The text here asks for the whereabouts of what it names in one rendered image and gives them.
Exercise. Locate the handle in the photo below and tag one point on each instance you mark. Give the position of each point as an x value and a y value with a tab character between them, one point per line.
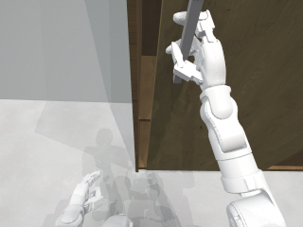
192	17

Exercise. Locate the right robot hand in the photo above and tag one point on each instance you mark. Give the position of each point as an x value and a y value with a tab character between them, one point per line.
208	54

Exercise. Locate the left robot hand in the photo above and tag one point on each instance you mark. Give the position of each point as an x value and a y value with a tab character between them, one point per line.
90	200

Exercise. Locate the robot right upper arm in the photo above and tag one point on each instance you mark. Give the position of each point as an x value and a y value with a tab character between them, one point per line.
255	211

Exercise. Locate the left robot forearm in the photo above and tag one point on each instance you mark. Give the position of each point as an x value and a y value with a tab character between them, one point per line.
72	216

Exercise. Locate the right robot forearm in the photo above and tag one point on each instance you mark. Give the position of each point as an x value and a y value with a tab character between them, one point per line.
240	173

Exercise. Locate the left robot thigh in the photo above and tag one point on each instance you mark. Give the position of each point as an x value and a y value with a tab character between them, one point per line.
118	221

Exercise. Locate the wardrobe door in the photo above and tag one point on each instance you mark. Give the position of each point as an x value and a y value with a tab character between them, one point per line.
294	160
262	42

